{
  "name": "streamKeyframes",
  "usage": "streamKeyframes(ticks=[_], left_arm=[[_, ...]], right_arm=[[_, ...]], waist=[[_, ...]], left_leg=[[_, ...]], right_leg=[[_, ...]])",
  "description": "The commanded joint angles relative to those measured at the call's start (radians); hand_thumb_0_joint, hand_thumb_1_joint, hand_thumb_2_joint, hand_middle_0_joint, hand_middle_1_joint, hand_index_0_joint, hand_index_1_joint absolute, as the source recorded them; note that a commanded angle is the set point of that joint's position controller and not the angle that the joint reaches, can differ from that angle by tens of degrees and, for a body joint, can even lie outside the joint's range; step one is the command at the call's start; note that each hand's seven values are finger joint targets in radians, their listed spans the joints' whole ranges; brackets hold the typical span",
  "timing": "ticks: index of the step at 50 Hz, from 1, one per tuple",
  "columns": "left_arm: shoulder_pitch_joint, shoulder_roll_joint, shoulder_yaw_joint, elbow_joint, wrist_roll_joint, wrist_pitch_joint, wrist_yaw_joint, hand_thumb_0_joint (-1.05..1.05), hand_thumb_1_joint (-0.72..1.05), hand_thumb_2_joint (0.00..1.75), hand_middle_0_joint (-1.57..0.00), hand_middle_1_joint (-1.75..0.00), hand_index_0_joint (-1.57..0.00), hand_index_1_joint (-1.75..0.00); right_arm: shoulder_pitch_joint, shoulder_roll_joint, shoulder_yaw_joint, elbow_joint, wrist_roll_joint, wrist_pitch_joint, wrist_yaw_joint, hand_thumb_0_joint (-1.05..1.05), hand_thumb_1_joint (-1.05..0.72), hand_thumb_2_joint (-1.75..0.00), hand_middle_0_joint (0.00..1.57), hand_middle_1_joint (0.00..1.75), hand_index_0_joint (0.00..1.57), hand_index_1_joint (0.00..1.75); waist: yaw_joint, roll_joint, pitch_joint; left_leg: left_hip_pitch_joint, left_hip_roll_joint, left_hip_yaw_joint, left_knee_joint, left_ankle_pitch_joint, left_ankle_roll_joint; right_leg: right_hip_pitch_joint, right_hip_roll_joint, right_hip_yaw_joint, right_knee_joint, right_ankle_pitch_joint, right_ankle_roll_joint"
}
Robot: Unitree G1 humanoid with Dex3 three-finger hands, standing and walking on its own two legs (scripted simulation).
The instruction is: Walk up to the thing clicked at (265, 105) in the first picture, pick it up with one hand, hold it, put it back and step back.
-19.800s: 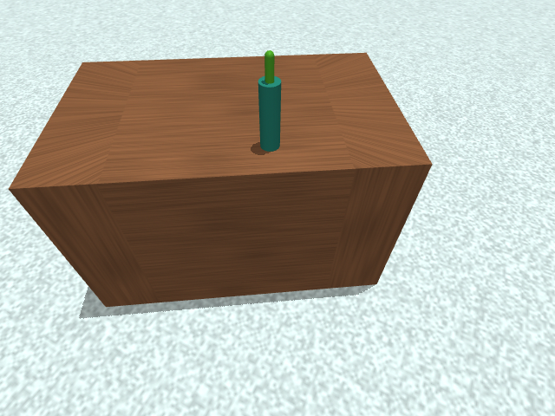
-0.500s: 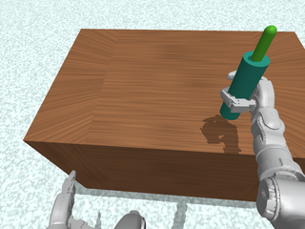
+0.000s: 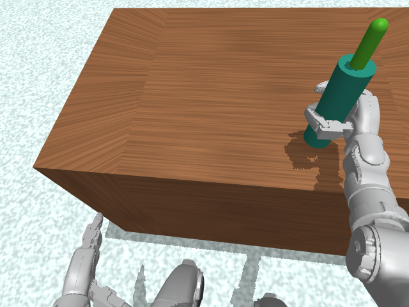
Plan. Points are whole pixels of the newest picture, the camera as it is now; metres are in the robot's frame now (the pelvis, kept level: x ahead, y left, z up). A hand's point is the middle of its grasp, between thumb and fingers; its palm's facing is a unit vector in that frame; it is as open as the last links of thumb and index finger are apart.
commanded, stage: lower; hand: right
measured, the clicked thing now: (341, 93) +0.49 -0.16 +0.11
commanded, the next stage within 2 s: loosen in 0.58 s
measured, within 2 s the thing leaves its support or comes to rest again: rests again in 0.48 s
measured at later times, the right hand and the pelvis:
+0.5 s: hand (320, 122) +0.49 -0.14 +0.03, palm faces +0.01 +1.00 +0.02, open 7.5 cm; pelvis +0.00 +0.00 -0.02, yaw +0 degrees
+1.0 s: hand (319, 124) +0.49 -0.14 +0.02, palm faces +0.02 +1.00 +0.01, open 8.6 cm; pelvis -0.01 +0.00 -0.03, yaw +0 degrees
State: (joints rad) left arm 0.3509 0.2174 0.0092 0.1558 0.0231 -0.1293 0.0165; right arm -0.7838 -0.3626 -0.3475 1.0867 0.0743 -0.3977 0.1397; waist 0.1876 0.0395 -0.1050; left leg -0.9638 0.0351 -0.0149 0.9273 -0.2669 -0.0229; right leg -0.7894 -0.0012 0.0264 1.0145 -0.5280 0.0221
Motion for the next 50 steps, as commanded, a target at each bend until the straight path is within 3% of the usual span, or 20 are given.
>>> streamKeyframes(ticks=[1,6,9,10,11,12,17,19,21,24,26,27,32,33,34,35,37,40,41,50], left_arm=[[0.090,0.159,0.104,-0.177,0.003,-0.049,0.011,0.00,-0.55,0.05,-0.05,-0.05,-0.05,-0.05],[0.054,0.121,0.067,-0.239,0.002,-0.055,0.003,0.00,-0.56,0.05,-0.05,-0.04,-0.04,-0.05],[0.066,0.162,0.113,-0.228,0.003,-0.058,0.011,0.00,-0.56,0.05,-0.05,-0.04,-0.04,-0.05],[0.069,0.147,0.097,-0.232,0.007,-0.057,0.007,0.00,-0.55,0.05,-0.05,-0.04,-0.04,-0.05],[0.057,0.173,0.125,-0.258,0.004,-0.058,0.010,0.00,-0.56,0.05,-0.05,-0.04,-0.04,-0.05],[0.059,0.166,0.113,-0.260,0.006,-0.056,0.009,0.00,-0.56,0.05,-0.05,-0.04,-0.04,-0.05],[0.055,0.147,0.091,-0.307,0.006,-0.055,0.005,0.00,-0.55,0.05,-0.05,-0.04,-0.04,-0.04],[0.081,0.124,0.070,-0.264,0.009,-0.051,0.002,0.00,-0.55,0.04,-0.04,-0.04,-0.04,-0.04],[0.082,0.156,0.100,-0.306,0.007,-0.053,0.006,0.00,-0.55,0.05,-0.05,-0.04,-0.04,-0.04],[0.096,0.169,0.115,-0.294,0.010,-0.047,0.007,0.00,-0.55,0.05,-0.05,-0.04,-0.04,-0.04],[0.071,0.140,0.084,-0.307,0.011,-0.052,0.004,0.00,-0.55,0.04,-0.04,-0.04,-0.04,-0.04],[0.063,0.162,0.107,-0.326,0.010,-0.054,0.006,0.00,-0.56,0.04,-0.04,-0.04,-0.04,-0.04],[0.103,0.144,0.084,-0.316,0.015,-0.050,0.001,0.00,-0.56,0.04,-0.05,-0.04,-0.04,-0.04],[0.106,0.166,0.107,-0.337,0.015,-0.051,0.003,0.00,-0.55,0.04,-0.04,-0.04,-0.04,-0.04],[0.115,0.143,0.084,-0.320,0.019,-0.048,0.000,0.00,-0.56,0.04,-0.05,-0.04,-0.04,-0.04],[0.122,0.144,0.094,-0.321,0.017,-0.050,-0.002,0.00,-0.55,0.05,-0.05,-0.04,-0.05,-0.05],[0.091,0.165,0.102,-0.368,0.016,-0.052,0.000,0.00,-0.52,0.02,-0.05,-0.05,-0.06,-0.03],[0.103,0.166,0.104,-0.375,0.016,-0.051,-0.001,0.00,-0.52,0.02,-0.05,-0.05,-0.06,-0.03],[0.120,0.161,0.104,-0.339,0.016,-0.050,-0.001,0.00,-0.52,0.02,-0.05,-0.05,-0.06,-0.03],[0.113,0.148,0.087,-0.365,0.017,-0.057,0.000,0.00,-0.56,0.06,-0.05,-0.04,-0.05,-0.05]], right_arm=[[-0.416,-0.209,-0.022,-0.206,0.007,-0.071,0.007,0.00,-0.42,-1.31,1.35,1.43,1.36,1.43],[-0.442,-0.173,-0.016,-0.216,0.016,-0.080,0.012,0.00,-0.43,-1.32,1.36,1.44,1.38,1.44],[-0.455,-0.202,-0.023,-0.257,0.011,-0.084,0.009,0.00,-0.41,-1.29,1.34,1.41,1.36,1.41],[-0.451,-0.193,-0.019,-0.231,0.004,-0.082,0.006,0.00,-0.41,-1.29,1.34,1.41,1.35,1.41],[-0.436,-0.201,-0.033,-0.223,0.003,-0.082,0.002,0.00,-0.40,-1.29,1.33,1.41,1.35,1.41],[-0.429,-0.207,-0.036,-0.217,-0.001,-0.083,-0.003,0.00,-0.41,-1.28,1.33,1.40,1.34,1.40],[-0.462,-0.197,-0.034,-0.215,-0.001,-0.090,-0.002,0.00,-0.42,-1.29,1.35,1.42,1.36,1.42],[-0.430,-0.191,-0.026,-0.204,-0.003,-0.094,0.004,0.00,-0.41,-1.27,1.34,1.40,1.35,1.40],[-0.444,-0.221,-0.049,-0.246,-0.003,-0.098,0.004,0.00,-0.40,-1.29,1.34,1.41,1.36,1.41],[-0.427,-0.212,-0.047,-0.219,0.000,-0.098,0.003,0.00,-0.39,-1.29,1.34,1.42,1.36,1.42],[-0.409,-0.185,-0.042,-0.188,0.000,-0.098,0.002,0.00,-0.41,-1.30,1.35,1.43,1.37,1.43],[-0.438,-0.201,-0.059,-0.223,0.005,-0.106,-0.002,0.00,-0.40,-1.29,1.35,1.42,1.36,1.42],[-0.429,-0.210,-0.048,-0.201,-0.012,-0.117,0.004,0.00,-0.40,-1.27,1.34,1.40,1.35,1.40],[-0.423,-0.223,-0.058,-0.190,-0.015,-0.116,0.001,0.00,-0.41,-1.27,1.34,1.40,1.35,1.40],[-0.404,-0.206,-0.046,-0.158,-0.020,-0.110,0.003,0.00,-0.39,-1.28,1.33,1.41,1.35,1.41],[-0.394,-0.179,-0.038,-0.151,-0.015,-0.107,0.005,0.00,-0.31,-1.22,1.34,1.36,1.36,1.36],[-0.428,-0.229,-0.066,-0.185,-0.016,-0.109,-0.001,0.00,-0.18,-1.06,1.25,1.20,1.25,1.20],[-0.434,-0.203,-0.040,-0.176,-0.019,-0.102,-0.001,0.00,-0.05,-0.82,1.17,0.99,1.17,0.99],[-0.428,-0.230,-0.061,-0.171,-0.019,-0.103,-0.003,0.00,0.00,-0.74,1.14,0.97,1.15,0.97],[-0.455,-0.226,-0.050,-0.183,-0.019,-0.095,-0.006,0.00,0.44,-0.35,0.87,0.63,0.88,0.63]], waist=[[0.000,-0.144,-0.493],[0.000,-0.100,-0.474],[0.005,-0.144,-0.492],[-0.001,-0.142,-0.488],[0.018,-0.118,-0.488],[0.005,-0.115,-0.480],[0.021,-0.083,-0.483],[0.009,-0.132,-0.498],[0.009,-0.141,-0.565],[0.020,-0.134,-0.510],[0.024,-0.129,-0.491],[0.031,-0.122,-0.508],[0.030,-0.144,-0.498],[0.039,-0.126,-0.511],[0.032,-0.136,-0.486],[0.043,-0.128,-0.485],[0.039,-0.114,-0.506],[0.041,-0.105,-0.484],[0.034,-0.136,-0.483],[0.025,-0.109,-0.495]], left_leg=[[0.425,-0.025,0.019,-0.044,0.212,0.042],[0.436,-0.020,0.015,-0.035,0.185,0.040],[0.405,-0.019,0.010,-0.024,0.175,0.042],[0.392,-0.022,0.013,-0.019,0.171,0.042],[0.386,-0.024,0.018,-0.016,0.179,0.042],[0.394,-0.024,0.016,-0.019,0.173,0.041],[0.409,-0.022,0.012,-0.017,0.144,0.035],[0.402,-0.020,0.009,-0.002,0.148,0.040],[0.405,-0.024,0.017,0.013,0.185,0.042],[0.383,-0.027,0.023,0.015,0.179,0.043],[0.376,-0.024,0.016,0.021,0.182,0.045],[0.372,-0.025,0.019,0.022,0.180,0.045],[0.353,-0.026,0.018,0.034,0.169,0.046],[0.354,-0.027,0.021,0.037,0.170,0.045],[0.356,-0.024,0.013,0.032,0.157,0.043],[0.360,-0.021,0.006,0.031,0.155,0.042],[0.364,-0.023,0.012,0.030,0.143,0.040],[0.346,-0.026,0.016,0.023,0.100,0.037],[0.342,-0.023,0.014,0.026,0.099,0.037],[0.372,-0.023,0.000,0.021,0.067,0.030]], right_leg=[[0.061,0.020,-0.022,-0.137,0.342,-0.009],[0.002,0.022,-0.024,-0.118,0.275,-0.018],[0.019,0.019,-0.023,-0.112,0.272,-0.016],[0.015,0.021,-0.022,-0.107,0.279,-0.014],[0.014,0.017,-0.016,-0.103,0.289,-0.015],[0.002,0.019,-0.020,-0.102,0.279,-0.016],[-0.050,0.021,-0.021,-0.090,0.220,-0.024],[-0.047,0.021,-0.024,-0.086,0.230,-0.018],[-0.002,0.019,-0.017,-0.078,0.291,-0.014],[-0.025,0.019,-0.013,-0.074,0.298,-0.012],[-0.054,0.017,-0.018,-0.062,0.290,-0.014],[-0.048,0.014,-0.014,-0.061,0.291,-0.015],[-0.055,0.016,-0.016,-0.051,0.284,-0.014],[-0.053,0.016,-0.013,-0.050,0.288,-0.015],[-0.081,0.020,-0.023,-0.045,0.251,-0.018],[-0.097,0.019,-0.024,-0.041,0.233,-0.020],[-0.095,0.019,-0.020,-0.046,0.225,-0.021],[-0.092,0.017,-0.018,-0.054,0.190,-0.021],[-0.103,0.017,-0.021,-0.049,0.185,-0.020],[-0.151,0.019,-0.025,-0.037,0.145,-0.028]])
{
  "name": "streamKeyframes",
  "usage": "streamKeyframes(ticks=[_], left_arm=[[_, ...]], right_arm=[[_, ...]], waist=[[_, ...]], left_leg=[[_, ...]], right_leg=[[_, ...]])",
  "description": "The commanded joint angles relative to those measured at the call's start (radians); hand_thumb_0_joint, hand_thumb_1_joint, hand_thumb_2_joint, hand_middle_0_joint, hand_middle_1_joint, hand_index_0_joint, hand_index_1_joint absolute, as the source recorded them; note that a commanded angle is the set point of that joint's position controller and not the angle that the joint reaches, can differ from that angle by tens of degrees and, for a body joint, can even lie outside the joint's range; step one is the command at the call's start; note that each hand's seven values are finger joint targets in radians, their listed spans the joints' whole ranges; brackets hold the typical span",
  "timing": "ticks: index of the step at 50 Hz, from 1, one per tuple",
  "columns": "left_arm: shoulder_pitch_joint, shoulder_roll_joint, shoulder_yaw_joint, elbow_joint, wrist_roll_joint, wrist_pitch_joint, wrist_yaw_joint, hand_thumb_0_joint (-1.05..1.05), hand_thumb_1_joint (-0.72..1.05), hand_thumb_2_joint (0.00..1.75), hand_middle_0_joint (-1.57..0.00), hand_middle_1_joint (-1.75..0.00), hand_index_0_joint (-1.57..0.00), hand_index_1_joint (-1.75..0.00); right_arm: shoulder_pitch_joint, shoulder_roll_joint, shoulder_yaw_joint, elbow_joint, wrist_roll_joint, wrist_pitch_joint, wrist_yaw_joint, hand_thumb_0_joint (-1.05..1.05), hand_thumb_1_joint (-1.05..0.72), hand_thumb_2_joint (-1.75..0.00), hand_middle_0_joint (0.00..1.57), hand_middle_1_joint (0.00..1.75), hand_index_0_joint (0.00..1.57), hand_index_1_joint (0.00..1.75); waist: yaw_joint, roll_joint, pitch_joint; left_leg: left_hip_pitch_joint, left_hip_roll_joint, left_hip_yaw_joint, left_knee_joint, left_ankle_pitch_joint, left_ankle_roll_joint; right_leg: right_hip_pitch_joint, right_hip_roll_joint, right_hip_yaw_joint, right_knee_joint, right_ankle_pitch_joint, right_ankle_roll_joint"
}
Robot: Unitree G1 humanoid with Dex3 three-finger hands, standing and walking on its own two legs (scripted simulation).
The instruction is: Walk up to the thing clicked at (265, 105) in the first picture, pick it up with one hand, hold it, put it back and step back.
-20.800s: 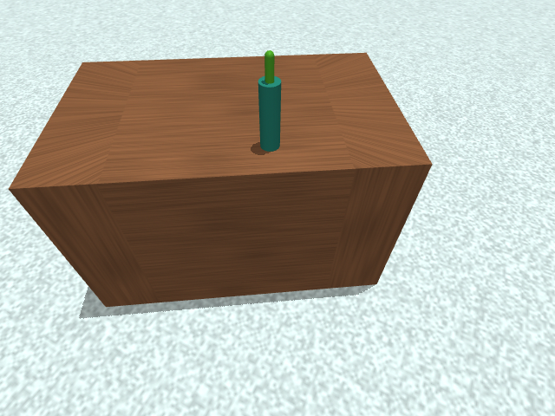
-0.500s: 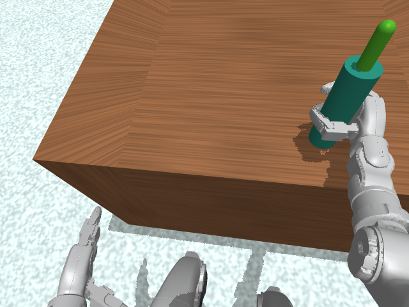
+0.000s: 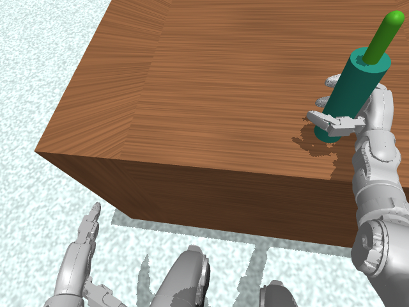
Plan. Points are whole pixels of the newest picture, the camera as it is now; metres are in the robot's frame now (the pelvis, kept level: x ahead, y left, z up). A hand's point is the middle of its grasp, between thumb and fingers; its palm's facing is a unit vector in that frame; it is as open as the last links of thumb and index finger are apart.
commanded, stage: open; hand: right
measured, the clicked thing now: (353, 88) +0.50 -0.15 +0.10
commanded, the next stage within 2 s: withdraw in 0.22 s
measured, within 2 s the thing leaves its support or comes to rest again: neither
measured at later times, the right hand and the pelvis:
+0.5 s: hand (348, 98) +0.51 -0.16 +0.07, palm faces +0.05 +1.00 +0.01, open 16.6 cm; pelvis +0.01 -0.01 +0.01, yaw +0 degrees
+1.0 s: hand out of the picture +0.51 -0.27 +0.14, palm faces +0.20 +0.96 -0.20, open 17.6 cm; pelvis +0.03 +0.00 +0.05, yaw +0 degrees
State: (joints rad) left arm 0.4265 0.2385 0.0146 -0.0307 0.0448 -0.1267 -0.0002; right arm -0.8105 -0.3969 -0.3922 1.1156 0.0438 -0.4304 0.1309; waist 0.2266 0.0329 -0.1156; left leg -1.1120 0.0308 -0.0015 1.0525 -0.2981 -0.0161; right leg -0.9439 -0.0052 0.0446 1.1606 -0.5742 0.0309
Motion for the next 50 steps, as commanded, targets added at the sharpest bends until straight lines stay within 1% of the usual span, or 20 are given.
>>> streamKeyframes(ticks=[1,7,13,16,19,21,24,28,30,32,34,36,38,40,41,43,45,46,47,50], left_arm=[[0.035,0.137,0.097,-0.179,-0.006,-0.059,0.019,0.00,-0.56,0.06,-0.05,-0.05,-0.05,-0.05],[0.025,0.138,0.095,-0.192,-0.009,-0.063,0.025,0.00,-0.57,0.07,-0.05,-0.05,-0.04,-0.06],[0.038,0.133,0.093,-0.148,-0.004,-0.057,0.020,0.00,-0.59,0.08,-0.06,-0.05,-0.03,-0.08],[0.022,0.133,0.091,-0.154,-0.003,-0.056,0.017,0.00,-0.59,0.08,-0.06,-0.05,-0.03,-0.08],[0.054,0.197,0.166,-0.157,-0.005,-0.050,0.026,0.00,-0.54,0.04,-0.06,-0.06,-0.06,-0.05],[0.078,0.180,0.156,-0.153,-0.010,-0.042,0.023,0.00,-0.53,0.03,-0.05,-0.05,-0.06,-0.04],[0.038,0.151,0.116,-0.148,-0.019,-0.031,0.022,0.00,-0.54,0.04,-0.05,-0.05,-0.05,-0.05],[0.028,0.102,0.065,-0.052,-0.027,-0.019,0.026,0.00,-0.55,0.05,-0.05,-0.04,-0.05,-0.05],[-0.015,0.128,0.071,-0.054,-0.034,-0.015,0.036,0.00,-0.55,0.05,-0.05,-0.04,-0.05,-0.05],[0.000,0.160,0.106,-0.005,-0.038,-0.010,0.045,0.00,-0.55,0.05,-0.05,-0.04,-0.05,-0.04],[-0.036,0.167,0.112,0.027,-0.045,-0.016,0.046,0.00,-0.56,0.05,-0.05,-0.04,-0.04,-0.04],[-0.086,0.189,0.109,0.009,-0.057,-0.023,0.054,0.00,-0.56,0.05,-0.05,-0.04,-0.05,-0.04],[-0.089,0.163,0.087,0.079,-0.060,-0.025,0.052,0.00,-0.56,0.05,-0.05,-0.04,-0.04,-0.05],[-0.137,0.182,0.098,0.047,-0.067,-0.041,0.059,0.00,-0.57,0.08,-0.07,-0.07,-0.05,-0.09],[-0.143,0.197,0.112,-0.012,-0.070,-0.020,0.064,0.00,-0.56,0.06,-0.06,-0.07,-0.05,-0.07],[-0.050,0.152,0.073,0.030,-0.074,-0.001,0.051,0.00,-0.52,0.03,-0.05,-0.06,-0.06,-0.05],[0.062,0.147,0.078,0.134,-0.070,0.014,0.044,0.00,-0.53,0.03,-0.05,-0.05,-0.06,-0.04],[0.071,0.115,0.042,0.150,-0.072,0.014,0.032,0.00,-0.53,0.03,-0.05,-0.05,-0.06,-0.05],[0.062,0.133,0.052,0.142,-0.074,0.019,0.029,0.00,-0.53,0.02,-0.05,-0.05,-0.06,-0.04],[-0.007,0.126,0.035,0.166,-0.073,0.028,0.012,0.00,-0.51,0.02,-0.04,-0.04,-0.06,-0.03]], right_arm=[[-0.422,-0.218,-0.022,-0.223,0.008,-0.061,0.001,0.00,0.48,-0.32,0.82,0.59,0.83,0.59],[-0.430,-0.188,-0.005,-0.239,0.016,-0.059,-0.012,0.00,0.61,-0.16,0.56,0.38,0.57,0.38],[-0.400,-0.144,0.011,-0.247,0.012,-0.056,-0.010,0.00,0.61,-0.13,0.27,0.23,0.28,0.23],[-0.399,-0.135,0.018,-0.250,0.011,-0.058,-0.011,0.00,0.61,-0.16,0.20,0.22,0.21,0.22],[-0.429,-0.236,-0.033,-0.314,0.007,-0.065,-0.020,0.00,0.60,-0.23,0.18,0.25,0.20,0.25],[-0.437,-0.215,-0.016,-0.339,0.006,-0.053,-0.018,0.00,0.61,-0.20,0.15,0.22,0.17,0.22],[-0.476,-0.283,-0.066,-0.393,0.019,-0.041,-0.025,0.00,0.61,-0.10,0.08,0.12,0.09,0.12],[-0.444,-0.263,-0.025,-0.328,0.017,0.007,0.002,0.00,0.61,-0.08,0.05,0.09,0.06,0.09],[-0.472,-0.357,-0.065,-0.372,0.018,0.037,0.015,0.00,0.61,-0.07,0.03,0.08,0.04,0.08],[-0.469,-0.336,-0.054,-0.331,0.030,0.080,0.037,0.00,0.61,-0.08,0.03,0.08,0.04,0.08],[-0.381,-0.230,0.009,-0.197,0.045,0.126,0.074,0.00,0.61,-0.08,0.04,0.08,0.05,0.08],[-0.414,-0.336,-0.050,-0.208,0.052,0.142,0.097,0.00,0.61,-0.07,0.05,0.08,0.06,0.08],[-0.418,-0.300,-0.027,-0.125,0.069,0.156,0.133,0.00,0.61,-0.07,0.07,0.08,0.08,0.08],[-0.493,-0.369,-0.054,-0.137,0.076,0.148,0.156,0.00,0.54,-0.04,0.05,0.05,0.06,0.05],[-0.424,-0.608,-0.071,-0.053,-0.062,0.196,0.096,0.00,0.56,-0.03,0.05,0.05,0.06,0.05],[-0.508,-0.468,0.003,-0.068,-0.040,0.216,0.049,0.00,0.60,-0.02,0.05,0.05,0.06,0.05],[-0.487,-0.544,-0.023,-0.053,-0.062,0.235,0.029,0.00,0.59,-0.02,0.05,0.05,0.06,0.05],[-0.470,-0.577,-0.034,-0.051,-0.075,0.246,0.015,0.00,0.57,-0.02,0.05,0.05,0.06,0.05],[-0.505,-0.651,-0.060,-0.122,-0.085,0.251,-0.001,0.00,0.57,-0.02,0.05,0.05,0.06,0.05],[-0.493,-0.673,-0.072,-0.112,-0.102,0.273,-0.026,0.00,0.61,-0.01,0.05,0.05,0.06,0.05]], waist=[[-0.017,-0.117,-0.518],[-0.009,-0.108,-0.483],[-0.020,-0.161,-0.507],[-0.025,-0.148,-0.503],[-0.022,-0.182,-0.565],[-0.016,-0.196,-0.599],[-0.046,-0.171,-0.581],[-0.068,-0.201,-0.510],[-0.091,-0.208,-0.529],[-0.073,-0.194,-0.489],[-0.054,-0.129,-0.402],[-0.063,-0.057,-0.422],[-0.056,-0.026,-0.316],[-0.042,0.002,-0.339],[-0.131,-0.018,-0.350],[-0.083,-0.005,-0.299],[-0.091,-0.035,-0.278],[-0.105,-0.046,-0.295],[-0.125,-0.110,-0.371],[-0.138,-0.150,-0.428]], left_leg=[[0.532,-0.015,-0.020,-0.102,0.097,0.024],[0.493,-0.026,0.004,-0.106,0.083,0.024],[0.475,-0.029,0.018,-0.066,0.186,0.040],[0.469,-0.030,0.019,-0.066,0.180,0.042],[0.508,-0.029,0.019,-0.068,0.220,0.041],[0.531,-0.031,0.018,-0.074,0.268,0.042],[0.589,-0.027,0.015,-0.097,0.275,0.042],[0.593,-0.022,0.009,-0.138,0.249,0.046],[0.636,-0.021,0.009,-0.164,0.241,0.044],[0.618,-0.025,0.017,-0.188,0.234,0.043],[0.590,-0.029,0.032,-0.211,0.205,0.040],[0.639,-0.026,0.031,-0.230,0.215,0.033],[0.596,-0.025,0.032,-0.254,0.165,0.028],[0.605,-0.023,0.030,-0.265,0.158,0.023],[0.700,-0.009,0.019,-0.315,0.126,0.025],[0.704,-0.012,0.001,-0.346,0.104,0.017],[0.716,0.000,-0.009,-0.359,0.125,0.014],[0.738,0.002,-0.009,-0.357,0.166,0.015],[0.759,-0.001,-0.005,-0.344,0.225,0.023],[0.790,-0.001,0.001,-0.326,0.321,0.035]], right_leg=[[0.009,0.022,-0.043,-0.178,0.189,-0.036],[0.046,0.020,-0.038,-0.196,0.186,-0.035],[0.097,0.018,-0.027,-0.190,0.346,-0.016],[0.104,0.014,-0.025,-0.193,0.350,-0.014],[0.167,0.015,-0.026,-0.194,0.406,-0.011],[0.216,0.018,-0.027,-0.193,0.472,-0.009],[0.190,0.020,-0.033,-0.216,0.454,-0.011],[0.208,0.024,-0.038,-0.256,0.430,-0.012],[0.233,0.021,-0.039,-0.281,0.417,-0.013],[0.269,0.017,-0.033,-0.306,0.425,-0.014],[0.256,0.013,-0.023,-0.334,0.404,-0.018],[0.246,0.010,-0.020,-0.346,0.387,-0.028],[0.219,0.011,-0.017,-0.362,0.332,-0.038],[0.241,0.009,-0.011,-0.369,0.321,-0.042],[0.264,0.022,-0.038,-0.414,0.309,-0.035],[0.261,0.026,-0.052,-0.429,0.260,-0.042],[0.243,0.038,-0.066,-0.436,0.258,-0.045],[0.249,0.042,-0.073,-0.435,0.286,-0.045],[0.293,0.041,-0.074,-0.439,0.347,-0.036],[0.316,0.039,-0.073,-0.430,0.439,-0.023]])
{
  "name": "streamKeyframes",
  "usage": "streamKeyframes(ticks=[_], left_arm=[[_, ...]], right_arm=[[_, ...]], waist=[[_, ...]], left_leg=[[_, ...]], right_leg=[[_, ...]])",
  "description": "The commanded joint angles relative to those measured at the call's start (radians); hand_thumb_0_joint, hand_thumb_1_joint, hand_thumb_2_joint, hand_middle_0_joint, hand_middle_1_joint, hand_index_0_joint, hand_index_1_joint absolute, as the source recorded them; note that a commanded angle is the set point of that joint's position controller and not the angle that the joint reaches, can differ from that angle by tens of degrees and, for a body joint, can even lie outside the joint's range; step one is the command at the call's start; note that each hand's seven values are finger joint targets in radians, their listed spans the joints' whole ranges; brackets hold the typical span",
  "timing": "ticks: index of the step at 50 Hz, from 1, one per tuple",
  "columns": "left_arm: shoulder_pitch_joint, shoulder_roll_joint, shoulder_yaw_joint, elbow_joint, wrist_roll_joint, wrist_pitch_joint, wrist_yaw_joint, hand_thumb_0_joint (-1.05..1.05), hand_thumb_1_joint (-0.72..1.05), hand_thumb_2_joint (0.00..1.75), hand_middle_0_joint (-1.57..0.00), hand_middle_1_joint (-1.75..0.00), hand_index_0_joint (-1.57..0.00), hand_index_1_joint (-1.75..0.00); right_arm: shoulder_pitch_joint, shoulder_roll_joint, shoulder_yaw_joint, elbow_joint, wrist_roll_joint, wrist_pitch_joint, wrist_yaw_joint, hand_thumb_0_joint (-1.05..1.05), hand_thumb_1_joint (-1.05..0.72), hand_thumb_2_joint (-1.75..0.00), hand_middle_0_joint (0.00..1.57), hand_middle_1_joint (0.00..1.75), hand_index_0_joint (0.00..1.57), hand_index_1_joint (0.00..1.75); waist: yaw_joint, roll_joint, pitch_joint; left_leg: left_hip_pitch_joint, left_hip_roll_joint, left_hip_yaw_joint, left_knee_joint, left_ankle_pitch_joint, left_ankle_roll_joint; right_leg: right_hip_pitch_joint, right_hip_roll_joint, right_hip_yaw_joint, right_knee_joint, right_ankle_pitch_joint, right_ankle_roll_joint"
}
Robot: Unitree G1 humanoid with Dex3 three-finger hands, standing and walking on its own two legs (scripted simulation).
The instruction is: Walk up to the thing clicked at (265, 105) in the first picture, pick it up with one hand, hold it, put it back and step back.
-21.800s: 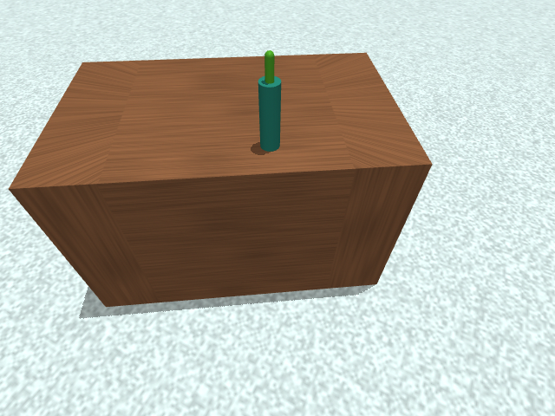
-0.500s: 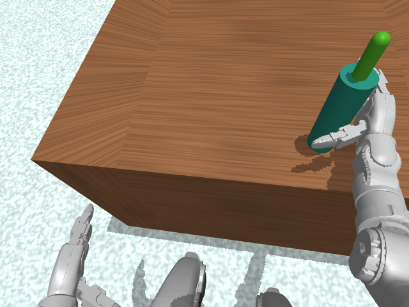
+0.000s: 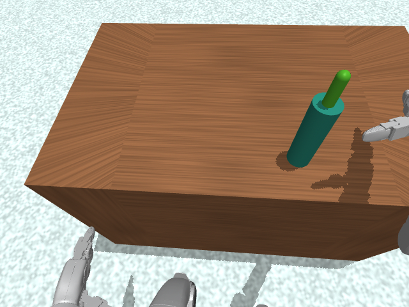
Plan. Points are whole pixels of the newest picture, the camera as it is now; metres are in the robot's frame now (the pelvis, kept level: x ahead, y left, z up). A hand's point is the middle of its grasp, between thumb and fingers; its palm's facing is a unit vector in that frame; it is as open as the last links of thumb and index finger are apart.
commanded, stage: sink last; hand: right
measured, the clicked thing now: (316, 124) +0.47 -0.16 +0.05
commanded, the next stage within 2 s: home in 1.12 s
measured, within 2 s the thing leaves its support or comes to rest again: neither
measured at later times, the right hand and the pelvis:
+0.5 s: hand out of the picture +0.32 -0.29 +0.06, palm faces +0.28 +0.90 -0.33, open 17.6 cm; pelvis +0.04 -0.01 +0.02, yaw +0 degrees
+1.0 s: hand out of the picture +0.18 -0.27 +0.08, palm faces +0.38 +0.84 -0.37, open 17.5 cm; pelvis +0.01 +0.01 +0.02, yaw -2 degrees
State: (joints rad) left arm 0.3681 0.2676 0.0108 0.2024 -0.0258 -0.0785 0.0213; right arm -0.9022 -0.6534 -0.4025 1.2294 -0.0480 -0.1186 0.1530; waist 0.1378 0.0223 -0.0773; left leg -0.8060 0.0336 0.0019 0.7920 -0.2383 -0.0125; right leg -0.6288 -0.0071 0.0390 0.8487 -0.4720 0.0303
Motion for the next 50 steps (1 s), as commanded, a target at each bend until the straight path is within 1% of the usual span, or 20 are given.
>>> streamKeyframes(ticks=[1,6,10,11,13,14,16,19,21,22,25,27,29,32,35,38,41,44,48,50], left_arm=[[0.021,0.105,0.035,-0.047,-0.002,-0.020,-0.010,0.00,-0.55,0.07,-0.05,-0.05,-0.05,-0.05],[-0.149,0.182,0.078,-0.073,-0.002,-0.025,0.007,0.00,-0.56,0.08,-0.05,-0.04,-0.04,-0.05],[-0.129,0.216,0.119,-0.056,-0.012,-0.027,0.031,0.00,-0.57,0.09,-0.05,-0.04,-0.04,-0.06],[-0.243,0.225,0.113,-0.233,-0.019,-0.045,0.033,0.00,-0.57,0.09,-0.05,-0.04,-0.04,-0.06],[0.043,0.206,0.140,-0.006,-0.021,-0.019,0.037,0.00,-0.56,0.07,-0.05,-0.04,-0.04,-0.05],[0.117,0.189,0.146,0.045,-0.029,-0.003,0.033,0.00,-0.56,0.07,-0.05,-0.04,-0.04,-0.05],[0.088,0.175,0.144,-0.058,-0.039,0.000,0.025,0.00,-0.55,0.06,-0.05,-0.04,-0.05,-0.04],[0.082,0.133,0.153,0.070,-0.052,0.027,0.010,0.00,-0.53,0.05,-0.05,-0.04,-0.05,-0.03],[0.030,0.109,0.149,0.081,-0.054,0.028,-0.005,0.00,-0.54,0.06,-0.05,-0.04,-0.05,-0.04],[0.016,0.085,0.130,0.063,-0.052,0.024,-0.012,0.00,-0.55,0.07,-0.05,-0.05,-0.04,-0.05],[-0.078,0.093,0.109,-0.014,-0.042,0.023,-0.005,0.00,-0.56,0.08,-0.05,-0.05,-0.04,-0.06],[-0.109,0.130,0.148,0.025,-0.035,0.028,0.018,0.00,-0.56,0.08,-0.05,-0.05,-0.04,-0.06],[-0.157,0.165,0.177,-0.021,-0.026,0.023,0.048,0.00,-0.56,0.08,-0.05,-0.05,-0.04,-0.07],[-0.112,0.177,0.203,-0.042,-0.015,0.014,0.081,0.00,-0.56,0.08,-0.05,-0.05,-0.04,-0.06],[-0.010,0.083,0.157,-0.016,-0.015,0.010,0.079,0.00,-0.55,0.06,-0.05,-0.05,-0.05,-0.05],[0.000,0.102,0.168,-0.049,-0.022,0.005,0.070,0.00,-0.54,0.05,-0.05,-0.05,-0.05,-0.05],[-0.010,0.115,0.194,-0.061,-0.023,-0.010,0.071,0.00,-0.53,0.04,-0.05,-0.05,-0.06,-0.04],[-0.001,0.104,0.198,-0.002,-0.017,-0.030,0.080,0.00,-0.53,0.05,-0.05,-0.05,-0.06,-0.05],[-0.055,0.061,0.136,-0.024,-0.009,-0.062,0.081,0.00,-0.53,0.05,-0.05,-0.06,-0.06,-0.05],[-0.047,0.104,0.180,-0.003,-0.001,-0.071,0.088,0.00,-0.54,0.06,-0.05,-0.05,-0.06,-0.05]], right_arm=[[-0.442,-0.469,-0.085,-0.294,-0.013,-0.041,-0.064,0.00,0.58,-0.05,0.06,0.06,0.06,0.06],[-0.341,-0.417,-0.085,-0.252,-0.020,-0.027,-0.113,0.00,0.61,-0.04,0.06,0.06,0.06,0.06],[-0.135,-0.287,-0.021,-0.245,0.000,-0.008,-0.136,0.00,0.60,-0.04,0.06,0.05,0.06,0.05],[-0.179,-0.255,0.016,-0.404,0.010,-0.019,-0.137,0.00,0.59,-0.04,0.06,0.05,0.06,0.05],[0.179,-0.171,0.027,-0.255,0.025,0.024,-0.139,0.00,0.59,-0.04,0.06,0.05,0.06,0.05],[0.282,-0.159,0.017,-0.308,0.042,0.038,-0.139,0.00,0.59,-0.04,0.06,0.05,0.06,0.05],[0.284,-0.141,0.038,-0.635,0.070,0.048,-0.132,0.00,0.58,-0.04,0.06,0.05,0.06,0.05],[0.490,-0.059,0.078,-0.915,0.106,0.087,-0.129,0.00,0.59,-0.04,0.06,0.05,0.06,0.05],[0.628,-0.052,0.045,-1.127,0.123,0.092,-0.140,0.00,0.59,-0.04,0.06,0.05,0.05,0.05],[0.651,-0.008,0.077,-1.227,0.126,0.088,-0.141,0.00,0.59,-0.04,0.06,0.05,0.05,0.05],[0.781,-0.011,0.045,-1.505,0.130,0.076,-0.171,0.00,0.59,-0.05,0.06,0.06,0.05,0.06],[0.904,-0.047,-0.015,-1.558,0.131,0.075,-0.201,0.00,0.59,-0.04,0.06,0.06,0.05,0.06],[1.023,-0.011,-0.015,-1.634,0.133,0.075,-0.223,0.00,0.58,-0.05,0.06,0.05,0.05,0.06],[1.187,0.090,0.019,-1.622,0.135,0.079,-0.235,0.00,0.58,-0.05,0.05,0.05,0.05,0.06],[1.387,0.208,0.089,-1.559,0.128,0.078,-0.217,0.00,0.58,-0.05,0.05,0.06,0.05,0.06],[1.412,0.227,0.097,-1.562,0.132,0.067,-0.198,0.00,0.56,-0.05,0.05,0.06,0.05,0.06],[1.294,0.188,0.070,-1.632,0.126,0.046,-0.193,0.00,0.57,-0.04,0.05,0.06,0.05,0.06],[1.233,0.134,0.011,-1.666,0.122,0.027,-0.209,0.00,0.56,-0.05,0.05,0.06,0.05,0.06],[1.276,0.103,-0.027,-1.679,0.120,0.002,-0.224,0.00,0.55,-0.05,0.05,0.06,0.05,0.06],[1.315,0.097,-0.050,-1.654,0.118,-0.007,-0.230,0.00,0.55,-0.05,0.05,0.06,0.05,0.06]], waist=[[-0.078,-0.193,-0.498],[-0.091,-0.193,-0.603],[-0.067,-0.103,-0.569],[-0.077,-0.097,-0.624],[-0.077,-0.058,-0.404],[-0.080,-0.046,-0.321],[-0.105,-0.081,-0.327],[-0.129,-0.149,-0.151],[-0.160,-0.192,-0.107],[-0.152,-0.192,-0.124],[-0.172,-0.206,-0.212],[-0.181,-0.188,-0.218],[-0.187,-0.161,-0.229],[-0.166,-0.066,-0.159],[-0.169,0.019,-0.030],[-0.165,0.055,0.023],[-0.128,0.030,0.056],[-0.132,-0.036,0.058],[-0.186,-0.078,0.002],[-0.196,-0.079,-0.043]], left_leg=[[0.497,-0.005,0.001,-0.068,0.257,0.034],[0.552,-0.017,0.024,-0.090,0.282,0.040],[0.549,-0.031,0.056,-0.100,0.306,0.040],[0.587,-0.030,0.055,-0.096,0.338,0.039],[0.519,-0.039,0.079,-0.117,0.309,0.041],[0.492,-0.043,0.085,-0.129,0.300,0.042],[0.506,-0.035,0.075,-0.144,0.303,0.043],[0.482,-0.031,0.076,-0.177,0.241,0.050],[0.497,-0.030,0.076,-0.186,0.220,0.054],[0.511,-0.030,0.075,-0.186,0.237,0.051],[0.593,-0.027,0.067,-0.183,0.276,0.054],[0.631,-0.022,0.062,-0.187,0.281,0.049],[0.654,-0.019,0.061,-0.188,0.256,0.043],[0.636,-0.019,0.075,-0.204,0.177,0.032],[0.583,-0.012,0.084,-0.227,0.113,0.019],[0.537,-0.015,0.091,-0.241,0.045,0.009],[0.487,-0.007,0.080,-0.249,-0.010,0.000],[0.486,0.004,0.066,-0.253,-0.050,0.000],[0.551,0.015,0.056,-0.250,-0.049,0.004],[0.588,0.011,0.068,-0.235,0.015,0.008]], right_leg=[[0.022,0.038,-0.064,-0.126,0.359,-0.017],[0.107,0.022,-0.055,-0.144,0.443,-0.004],[0.178,0.007,-0.040,-0.164,0.550,0.005],[0.212,0.004,-0.039,-0.167,0.589,0.007],[0.199,0.003,-0.037,-0.194,0.598,0.007],[0.196,-0.001,-0.033,-0.212,0.598,0.007],[0.225,0.002,-0.047,-0.227,0.580,0.000],[0.201,0.006,-0.063,-0.274,0.490,-0.002],[0.186,0.003,-0.061,-0.287,0.475,0.002],[0.210,0.000,-0.063,-0.286,0.491,0.003],[0.259,-0.001,-0.055,-0.285,0.529,0.006],[0.257,0.004,-0.047,-0.282,0.519,0.003],[0.263,0.005,-0.042,-0.283,0.491,-0.001],[0.243,0.006,-0.038,-0.294,0.386,-0.015],[0.194,0.012,-0.047,-0.306,0.288,-0.034],[0.192,0.013,-0.050,-0.322,0.231,-0.040],[0.202,0.021,-0.051,-0.339,0.160,-0.046],[0.195,0.032,-0.049,-0.341,0.111,-0.049],[0.176,0.043,-0.051,-0.327,0.121,-0.044],[0.196,0.039,-0.048,-0.320,0.182,-0.037]])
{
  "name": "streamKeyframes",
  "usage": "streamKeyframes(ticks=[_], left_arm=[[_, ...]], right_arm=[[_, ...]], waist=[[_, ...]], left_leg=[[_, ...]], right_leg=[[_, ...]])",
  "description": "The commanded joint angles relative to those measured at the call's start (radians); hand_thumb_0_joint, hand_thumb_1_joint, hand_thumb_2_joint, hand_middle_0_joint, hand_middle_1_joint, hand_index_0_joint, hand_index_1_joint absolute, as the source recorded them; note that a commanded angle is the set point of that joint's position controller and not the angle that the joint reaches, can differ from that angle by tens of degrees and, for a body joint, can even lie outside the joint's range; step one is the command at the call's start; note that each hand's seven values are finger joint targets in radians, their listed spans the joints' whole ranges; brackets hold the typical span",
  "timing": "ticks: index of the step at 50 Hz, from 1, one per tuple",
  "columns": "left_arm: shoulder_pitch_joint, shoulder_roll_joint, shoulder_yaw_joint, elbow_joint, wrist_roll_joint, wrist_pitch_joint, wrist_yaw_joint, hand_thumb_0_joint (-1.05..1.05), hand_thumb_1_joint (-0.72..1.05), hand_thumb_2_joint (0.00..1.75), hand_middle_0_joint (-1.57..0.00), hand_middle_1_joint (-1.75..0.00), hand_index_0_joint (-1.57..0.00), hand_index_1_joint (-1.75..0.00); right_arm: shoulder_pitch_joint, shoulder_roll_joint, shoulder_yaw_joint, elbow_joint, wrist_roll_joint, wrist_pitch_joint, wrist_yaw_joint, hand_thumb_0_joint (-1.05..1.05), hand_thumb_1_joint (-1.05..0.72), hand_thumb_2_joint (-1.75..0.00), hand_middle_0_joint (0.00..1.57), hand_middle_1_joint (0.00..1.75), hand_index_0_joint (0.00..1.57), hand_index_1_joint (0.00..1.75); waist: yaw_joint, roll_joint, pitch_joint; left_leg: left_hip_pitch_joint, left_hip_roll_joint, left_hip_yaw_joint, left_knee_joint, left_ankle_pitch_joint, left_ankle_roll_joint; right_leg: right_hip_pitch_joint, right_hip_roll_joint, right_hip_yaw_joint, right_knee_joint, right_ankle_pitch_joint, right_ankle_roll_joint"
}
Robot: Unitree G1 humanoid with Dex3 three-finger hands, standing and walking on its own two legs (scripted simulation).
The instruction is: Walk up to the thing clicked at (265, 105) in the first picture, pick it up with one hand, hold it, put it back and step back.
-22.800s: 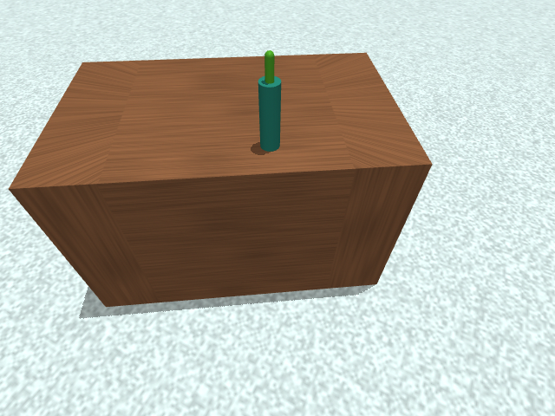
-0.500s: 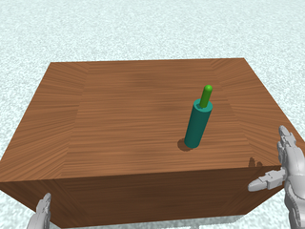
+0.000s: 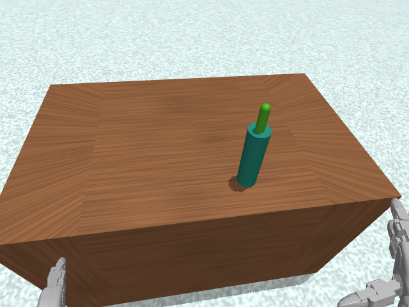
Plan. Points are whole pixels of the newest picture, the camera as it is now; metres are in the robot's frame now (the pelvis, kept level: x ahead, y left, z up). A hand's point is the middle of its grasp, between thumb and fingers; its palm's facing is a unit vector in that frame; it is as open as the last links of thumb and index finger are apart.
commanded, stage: sink last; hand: right
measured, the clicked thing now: (254, 147) +0.47 -0.14 +0.03
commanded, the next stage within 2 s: home in 0.12 s
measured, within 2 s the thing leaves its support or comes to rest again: neither
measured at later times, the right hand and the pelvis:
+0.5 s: hand (334, 278) +0.16 -0.22 +0.03, palm faces +0.22 +0.93 -0.30, open 17.5 cm; pelvis -0.01 +0.00 +0.00, yaw +1 degrees
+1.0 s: hand (293, 281) +0.19 -0.19 -0.07, palm faces +0.07 +0.97 -0.24, open 17.3 cm; pelvis +0.01 -0.01 +0.00, yaw +1 degrees
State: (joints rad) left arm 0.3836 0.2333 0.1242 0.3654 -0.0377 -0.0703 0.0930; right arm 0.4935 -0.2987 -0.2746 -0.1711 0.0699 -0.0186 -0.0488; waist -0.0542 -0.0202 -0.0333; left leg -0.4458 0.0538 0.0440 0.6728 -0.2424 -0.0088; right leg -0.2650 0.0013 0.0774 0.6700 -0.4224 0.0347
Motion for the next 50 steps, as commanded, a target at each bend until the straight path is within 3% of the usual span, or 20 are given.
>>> streamKeyframes(ticks=[1,6,7,8,10,11,13,15,20,25,27,32,33,34,37,43,44,45,48,50], left_arm=[[-0.075,0.129,0.057,-0.146,0.013,-0.083,0.011,0.00,-0.54,0.06,-0.05,-0.05,-0.05,-0.05],[-0.156,0.083,-0.008,-0.198,0.017,-0.108,-0.011,0.00,-0.55,0.08,-0.06,-0.06,-0.05,-0.07],[-0.084,0.110,0.031,-0.146,0.015,-0.102,-0.010,0.00,-0.56,0.08,-0.06,-0.06,-0.05,-0.07],[-0.085,0.100,0.013,-0.166,0.014,-0.103,-0.014,0.00,-0.56,0.08,-0.06,-0.06,-0.05,-0.07],[-0.130,0.160,0.071,-0.235,0.013,-0.115,-0.009,0.00,-0.55,0.09,-0.06,-0.07,-0.05,-0.08],[-0.058,0.186,0.117,-0.177,0.014,-0.112,-0.003,0.00,-0.55,0.09,-0.06,-0.07,-0.05,-0.08],[-0.050,0.191,0.131,-0.181,0.013,-0.117,-0.001,0.00,-0.39,0.25,-0.12,-0.17,-0.12,-0.17],[-0.079,0.123,0.060,-0.217,0.008,-0.123,-0.011,0.00,-0.23,0.41,-0.13,-0.18,-0.13,-0.18],[-0.168,-0.080,-0.156,-0.089,0.014,-0.133,-0.039,0.00,0.17,0.61,-0.15,-0.22,-0.15,-0.22],[-0.155,0.071,-0.046,-0.059,0.025,-0.145,-0.021,0.00,0.54,0.70,-0.16,-0.24,-0.16,-0.24],[-0.118,0.182,0.058,-0.057,0.026,-0.143,-0.008,0.00,0.58,0.72,-0.17,-0.25,-0.17,-0.25],[-0.164,0.097,-0.013,-0.093,0.022,-0.143,-0.009,0.00,0.77,0.83,-0.19,-0.28,-0.19,-0.28],[-0.160,0.007,-0.094,-0.056,0.020,-0.137,-0.017,0.00,0.84,0.87,-0.19,-0.29,-0.19,-0.29],[-0.197,-0.017,-0.124,-0.082,0.017,-0.137,-0.019,0.00,0.89,0.90,-0.20,-0.30,-0.20,-0.30],[-0.235,-0.043,-0.159,-0.075,0.021,-0.135,-0.012,0.00,0.89,0.90,-0.20,-0.30,-0.20,-0.30],[-0.132,0.087,-0.066,-0.048,0.026,-0.110,-0.011,0.00,0.89,0.90,-0.20,-0.30,-0.20,-0.30],[-0.170,0.117,-0.073,0.072,0.031,-0.113,-0.015,0.00,0.89,0.90,-0.20,-0.30,-0.20,-0.30],[-0.186,0.095,-0.088,0.057,0.028,-0.115,-0.017,0.00,0.89,0.90,-0.20,-0.30,-0.20,-0.30],[-0.200,0.088,-0.090,0.074,0.024,-0.107,-0.021,0.00,0.90,0.90,-0.20,-0.30,-0.20,-0.30],[-0.211,0.092,-0.088,0.086,0.024,-0.101,-0.021,0.00,0.90,0.90,-0.20,-0.30,-0.20,-0.30]], right_arm=[[-0.050,-0.237,-0.158,-0.248,-0.002,-0.111,-0.026,0.00,0.56,-0.05,0.05,0.06,0.05,0.06],[0.007,-0.106,-0.032,-0.207,-0.008,-0.145,-0.005,0.00,0.54,-0.05,0.05,0.05,0.05,0.05],[0.033,-0.141,-0.071,-0.187,-0.010,-0.151,-0.005,0.00,0.54,-0.05,0.05,0.05,0.05,0.06],[0.019,-0.134,-0.051,-0.220,-0.011,-0.162,0.000,0.00,0.53,-0.05,0.05,0.05,0.05,0.05],[-0.007,-0.139,-0.067,-0.235,-0.007,-0.180,0.002,0.00,0.51,-0.06,0.05,0.05,0.05,0.05],[-0.028,-0.218,-0.142,-0.239,-0.007,-0.186,-0.004,0.00,0.50,-0.06,0.05,0.05,0.05,0.05],[-0.021,-0.214,-0.142,-0.206,-0.008,-0.192,-0.004,0.00,0.57,-0.04,0.05,0.05,0.05,0.05],[-0.009,-0.177,-0.109,-0.182,-0.007,-0.199,0.000,0.00,0.57,-0.04,0.05,0.05,0.05,0.05],[-0.055,-0.030,0.095,-0.115,-0.025,-0.215,0.026,0.00,0.57,-0.04,0.05,0.05,0.05,0.05],[-0.028,-0.002,0.140,0.050,-0.034,-0.206,0.030,0.00,0.55,-0.05,0.05,0.05,0.05,0.05],[-0.007,-0.100,0.055,0.120,-0.043,-0.194,0.017,0.00,0.55,-0.05,0.05,0.05,0.05,0.05],[-0.170,-0.028,0.153,0.255,-0.062,-0.168,0.006,0.00,0.56,-0.05,0.05,0.05,0.05,0.05],[-0.187,-0.009,0.173,0.291,-0.065,-0.163,0.007,0.00,0.54,-0.06,0.05,0.05,0.05,0.05],[-0.228,0.002,0.189,0.320,-0.064,-0.160,0.004,0.00,0.56,-0.05,0.05,0.05,0.05,0.05],[-0.322,0.027,0.244,0.345,-0.065,-0.153,-0.004,0.00,0.53,-0.07,0.05,0.06,0.05,0.06],[-0.172,-0.052,0.206,0.387,-0.065,-0.096,-0.033,0.00,0.53,-0.07,0.05,0.06,0.05,0.06],[-0.131,-0.059,0.136,0.357,-0.064,-0.093,-0.057,0.00,0.57,-0.04,0.05,0.05,0.05,0.05],[-0.136,0.009,0.221,0.379,-0.067,-0.082,-0.052,0.00,0.55,-0.05,0.05,0.05,0.05,0.05],[-0.172,0.051,0.259,0.425,-0.060,-0.067,-0.049,0.00,0.51,-0.07,0.06,0.06,0.06,0.06],[-0.196,0.017,0.231,0.397,-0.061,-0.074,-0.050,0.00,0.49,-0.09,0.06,0.06,0.06,0.06]], waist=[[-0.009,-0.063,-0.069],[-0.005,0.030,-0.009],[0.001,0.031,0.006],[0.002,0.029,0.004],[0.012,0.073,-0.043],[0.017,0.068,-0.037],[0.020,0.071,-0.033],[0.011,0.065,0.008],[0.011,-0.009,0.072],[0.060,0.049,0.007],[0.062,0.066,-0.034],[0.077,0.078,-0.079],[0.060,0.057,-0.076],[0.062,0.046,-0.085],[0.063,-0.005,-0.117],[0.041,-0.088,-0.133],[0.016,-0.095,-0.104],[0.045,-0.070,-0.070],[0.067,0.037,0.019],[0.059,0.038,0.001]], left_leg=[[0.224,-0.007,0.025,-0.118,0.011,0.005],[0.217,-0.016,0.035,-0.144,-0.065,0.000],[0.205,-0.020,0.038,-0.143,-0.062,0.002],[0.205,-0.016,0.037,-0.150,-0.088,-0.001],[0.223,-0.017,0.034,-0.152,-0.073,-0.006],[0.219,-0.014,0.033,-0.159,-0.067,-0.007],[0.220,-0.018,0.035,-0.155,-0.033,-0.005],[0.214,-0.015,0.032,-0.166,-0.050,-0.005],[0.183,-0.008,0.019,-0.177,-0.117,0.000],[0.168,-0.017,0.022,-0.167,-0.111,-0.009],[0.181,-0.016,0.032,-0.159,-0.083,-0.010],[0.186,-0.016,0.030,-0.125,0.026,-0.006],[0.188,-0.014,0.026,-0.118,0.028,-0.003],[0.189,-0.015,0.022,-0.112,0.029,0.001],[0.193,-0.016,0.015,-0.101,0.013,0.009],[0.245,-0.026,0.024,-0.098,0.113,0.019],[0.243,-0.043,0.028,-0.088,0.095,0.023],[0.232,-0.044,0.029,-0.096,0.095,0.021],[0.177,-0.048,0.037,-0.119,0.035,0.013],[0.170,-0.043,0.032,-0.122,0.011,0.009]], right_leg=[[-0.178,0.033,-0.088,-0.145,0.124,-0.039],[-0.216,0.025,-0.087,-0.158,0.061,-0.044],[-0.206,0.021,-0.086,-0.161,0.064,-0.043],[-0.206,0.025,-0.088,-0.166,0.044,-0.044],[-0.178,0.024,-0.089,-0.165,0.060,-0.048],[-0.171,0.026,-0.090,-0.166,0.059,-0.051],[-0.158,0.024,-0.085,-0.171,0.088,-0.051],[-0.180,0.028,-0.089,-0.173,0.072,-0.053],[-0.211,0.031,-0.107,-0.184,0.010,-0.049],[-0.203,0.030,-0.104,-0.173,0.000,-0.056],[-0.182,0.030,-0.096,-0.170,0.016,-0.055],[-0.169,0.026,-0.084,-0.139,0.109,-0.048],[-0.185,0.027,-0.084,-0.131,0.115,-0.044],[-0.198,0.022,-0.083,-0.130,0.117,-0.041],[-0.197,0.017,-0.084,-0.128,0.099,-0.033],[-0.160,0.005,-0.075,-0.145,0.241,-0.004],[-0.183,-0.002,-0.063,-0.133,0.236,0.004],[-0.191,-0.004,-0.066,-0.135,0.227,0.000],[-0.234,-0.006,-0.067,-0.141,0.129,-0.019],[-0.229,0.006,-0.084,-0.130,0.096,-0.032]])
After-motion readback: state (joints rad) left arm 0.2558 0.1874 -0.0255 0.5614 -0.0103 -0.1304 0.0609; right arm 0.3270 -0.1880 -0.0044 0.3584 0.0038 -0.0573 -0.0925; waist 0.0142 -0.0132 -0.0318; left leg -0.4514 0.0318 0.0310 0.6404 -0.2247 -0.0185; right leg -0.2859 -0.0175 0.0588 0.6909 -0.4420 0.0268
